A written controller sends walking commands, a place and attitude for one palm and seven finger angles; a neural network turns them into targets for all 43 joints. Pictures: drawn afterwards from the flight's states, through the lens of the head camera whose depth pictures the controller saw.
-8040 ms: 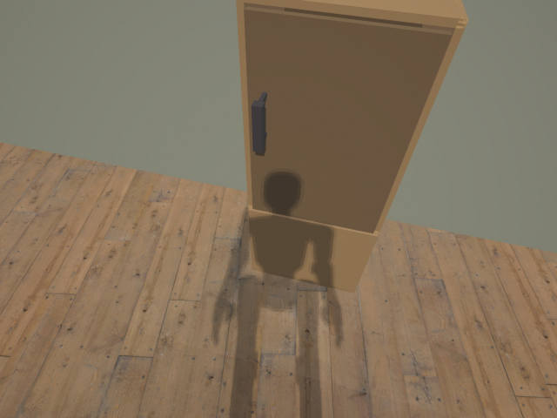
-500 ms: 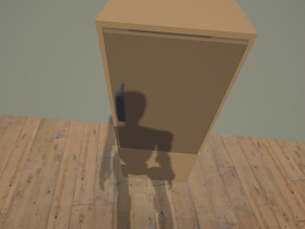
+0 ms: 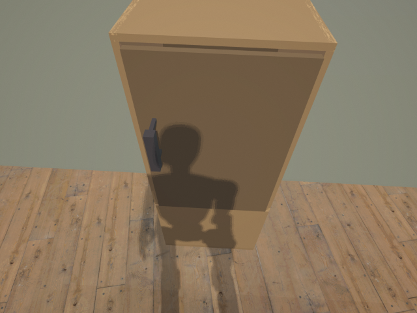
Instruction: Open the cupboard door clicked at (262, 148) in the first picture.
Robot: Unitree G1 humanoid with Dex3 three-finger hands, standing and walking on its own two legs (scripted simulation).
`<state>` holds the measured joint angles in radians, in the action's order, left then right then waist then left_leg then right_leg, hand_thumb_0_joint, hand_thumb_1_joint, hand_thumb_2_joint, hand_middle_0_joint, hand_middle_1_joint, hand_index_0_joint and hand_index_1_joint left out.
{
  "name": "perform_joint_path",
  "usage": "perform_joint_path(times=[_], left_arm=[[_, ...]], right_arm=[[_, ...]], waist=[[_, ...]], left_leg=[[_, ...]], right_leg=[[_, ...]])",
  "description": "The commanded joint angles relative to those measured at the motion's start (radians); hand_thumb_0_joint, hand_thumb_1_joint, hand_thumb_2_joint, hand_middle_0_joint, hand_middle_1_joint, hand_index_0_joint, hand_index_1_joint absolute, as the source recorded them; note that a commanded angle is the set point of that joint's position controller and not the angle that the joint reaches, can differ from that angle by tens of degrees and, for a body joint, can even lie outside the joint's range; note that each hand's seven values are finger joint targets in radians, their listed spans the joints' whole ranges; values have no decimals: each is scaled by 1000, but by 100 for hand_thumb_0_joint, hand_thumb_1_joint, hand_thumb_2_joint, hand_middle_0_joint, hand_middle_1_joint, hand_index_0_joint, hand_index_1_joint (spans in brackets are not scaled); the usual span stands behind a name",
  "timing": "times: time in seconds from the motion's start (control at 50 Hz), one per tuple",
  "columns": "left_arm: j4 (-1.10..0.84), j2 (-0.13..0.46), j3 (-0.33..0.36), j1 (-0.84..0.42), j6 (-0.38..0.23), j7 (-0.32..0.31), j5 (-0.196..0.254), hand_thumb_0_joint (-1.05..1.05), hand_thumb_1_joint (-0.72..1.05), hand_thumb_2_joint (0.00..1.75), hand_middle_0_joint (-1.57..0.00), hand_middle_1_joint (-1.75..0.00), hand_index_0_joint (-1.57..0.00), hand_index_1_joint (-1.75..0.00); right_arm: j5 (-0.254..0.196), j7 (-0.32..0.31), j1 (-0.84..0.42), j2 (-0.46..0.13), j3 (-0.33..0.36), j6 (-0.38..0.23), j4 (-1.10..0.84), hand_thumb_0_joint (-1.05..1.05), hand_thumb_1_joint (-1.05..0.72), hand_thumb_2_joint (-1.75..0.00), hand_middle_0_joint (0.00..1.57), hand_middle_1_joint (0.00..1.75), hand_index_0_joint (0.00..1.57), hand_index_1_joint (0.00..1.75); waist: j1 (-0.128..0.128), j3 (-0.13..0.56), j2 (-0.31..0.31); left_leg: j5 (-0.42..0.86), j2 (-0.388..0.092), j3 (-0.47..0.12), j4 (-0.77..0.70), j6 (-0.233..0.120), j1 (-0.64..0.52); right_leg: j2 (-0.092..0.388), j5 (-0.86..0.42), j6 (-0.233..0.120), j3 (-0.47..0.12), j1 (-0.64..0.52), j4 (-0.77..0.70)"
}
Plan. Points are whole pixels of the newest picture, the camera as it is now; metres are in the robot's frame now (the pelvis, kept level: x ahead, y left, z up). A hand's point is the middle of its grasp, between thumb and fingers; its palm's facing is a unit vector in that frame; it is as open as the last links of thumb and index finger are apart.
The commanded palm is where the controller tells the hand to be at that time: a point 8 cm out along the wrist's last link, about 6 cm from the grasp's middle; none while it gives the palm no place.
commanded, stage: come to a stop and stand still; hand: left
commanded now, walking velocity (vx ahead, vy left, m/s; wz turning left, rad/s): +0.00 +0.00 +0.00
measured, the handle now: (155, 145) +0.49 +0.17 +0.01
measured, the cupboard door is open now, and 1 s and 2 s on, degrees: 0 0 0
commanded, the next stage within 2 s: look again from close up in 0.26 s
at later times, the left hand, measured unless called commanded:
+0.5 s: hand out of the picture +0.03 +0.18 -0.17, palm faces +0.05 -0.97 -0.25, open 7.4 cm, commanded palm none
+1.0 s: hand out of the picture +0.00 +0.23 -0.16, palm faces +0.03 -0.95 -0.30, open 7.4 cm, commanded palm +0.03 +0.28 -0.08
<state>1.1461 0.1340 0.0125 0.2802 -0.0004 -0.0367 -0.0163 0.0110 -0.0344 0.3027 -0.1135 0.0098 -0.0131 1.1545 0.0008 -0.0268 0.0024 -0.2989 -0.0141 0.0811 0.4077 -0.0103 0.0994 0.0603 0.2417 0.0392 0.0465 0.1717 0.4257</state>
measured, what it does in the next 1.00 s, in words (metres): shifts its weight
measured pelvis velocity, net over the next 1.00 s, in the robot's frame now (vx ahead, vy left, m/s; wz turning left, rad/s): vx -0.05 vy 0.00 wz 0.03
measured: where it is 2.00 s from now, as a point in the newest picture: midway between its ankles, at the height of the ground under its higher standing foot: outside the picture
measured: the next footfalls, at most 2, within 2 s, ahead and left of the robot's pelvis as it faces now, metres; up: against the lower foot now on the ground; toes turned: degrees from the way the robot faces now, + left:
none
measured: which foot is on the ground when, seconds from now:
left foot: down 0.00-1.00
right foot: down 0.00-1.00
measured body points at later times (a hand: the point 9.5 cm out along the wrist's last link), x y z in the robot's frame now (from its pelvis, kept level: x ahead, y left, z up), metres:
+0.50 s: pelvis -0.01 -0.02 -0.01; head +0.00 -0.02 +0.44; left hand +0.03 +0.23 -0.15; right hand +0.04 -0.27 -0.15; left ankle -0.05 +0.11 -0.74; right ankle -0.01 -0.14 -0.74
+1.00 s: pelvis -0.05 +0.00 +0.00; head -0.07 +0.01 +0.45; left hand +0.00 +0.28 -0.14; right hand +0.01 -0.28 -0.13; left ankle -0.05 +0.11 -0.74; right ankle -0.01 -0.14 -0.74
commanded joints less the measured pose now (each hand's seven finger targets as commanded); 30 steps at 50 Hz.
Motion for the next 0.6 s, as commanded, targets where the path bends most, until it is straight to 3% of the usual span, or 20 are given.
perform_joint_path(times=[0.0, 0.32, 0.34, 0.36, 0.38, 0.4, 0.44, 0.46, 0.48, 0.52, 0.58], left_arm=[[-21, 96, 12, 71, -14, -3, 3, 0, 90, 90, -20, -30, -20, -30], [-36, 158, 23, 6, -22, 6, 2, 0, 90, 90, -20, -30, -20, -30], [-130, 307, 16, 10, -40, 6, -16, 0, 90, 90, -20, -30, -20, -30], [-135, 240, 42, 37, -46, -2, -7, 0, 90, 90, -20, -30, -20, -30], [-155, 260, 44, 27, -49, -1, -1, 0, 90, 90, -20, -30, -20, -30], [-162, 234, 41, 32, -48, -3, 2, 0, 90, 90, -20, -30, -20, -30], [-172, 219, 31, 33, -37, -3, 0, 0, 90, 90, -20, -30, -20, -30], [-184, 225, 33, 20, -30, -2, -3, 0, 90, 90, -20, -30, -20, -30], [-195, 240, 35, 1, -25, 0, -4, 0, 90, 90, -20, -30, -20, -30], [-221, 263, 37, -42, -21, 4, -4, 0, 90, 90, -20, -30, -20, -30], [-229, 288, 34, -69, -24, 9, 0, 0, 90, 90, -20, -30, -20, -30]], right_arm=[[0, -11, 66, -105, 21, -12, -24, 0, -90, -90, 20, 30, 20, 30], [2, -8, 2, -169, 27, -12, -44, 0, -90, -90, 20, 30, 20, 30], [5, 7, -27, -268, 32, -25, -154, 0, -90, -90, 20, 30, 20, 30], [14, -1, -10, -278, 51, -51, -176, 0, -90, -90, 20, 30, 20, 30], [12, -8, -2, -262, 57, -52, -184, 0, -90, -90, 20, 30, 20, 30], [8, -12, -7, -240, 52, -47, -193, 0, -90, -90, 20, 30, 20, 30], [9, -9, -21, -228, 45, -29, -215, 0, -90, -90, 20, 30, 20, 30], [7, -7, -32, -242, 51, -19, -221, 0, -90, -90, 20, 30, 20, 30], [6, -6, -43, -252, 55, -12, -229, 0, -90, -90, 20, 30, 20, 30], [8, 0, -71, -274, 56, -8, -240, 0, -90, -90, 20, 30, 20, 30], [9, 11, -101, -291, 48, -10, -245, 0, -90, -90, 20, 30, 20, 30]], waist=[[-6, -46, 11], [-3, -22, 4], [11, -75, 47], [3, 120, -33], [7, 238, -95], [4, 250, -60], [2, 147, 54], [7, 78, 72], [10, 24, 78], [12, -29, 28], [7, -40, 17]], left_leg=[[249, -103, -73, -81, -8, 58], [247, -111, -77, -86, -2, 42], [383, -62, -104, -35, 6, 96], [500, -82, -92, 53, -1, 54], [561, -76, -88, 88, -11, 3], [548, -81, -86, 108, -15, 14], [403, -72, -79, 103, -20, 74], [311, -67, -75, 96, -18, 104], [242, -67, -76, 82, -18, 126], [208, -74, -91, 51, -20, 143], [143, -77, -102, 15, -20, 152]], right_leg=[[63, -237, -45, -49, -7, -47], [69, -261, -57, -56, -27, -70], [43, -405, -69, -32, -42, 14], [73, -481, -79, -59, -110, 98], [85, -594, -97, -57, -153, 121], [88, -594, -101, -51, -152, 118], [85, -558, -100, -55, -105, 97], [88, -495, -97, -56, -63, 77], [87, -419, -94, -64, -23, 55], [73, -262, -88, -71, 28, 26], [69, -113, -77, -83, 36, -23]])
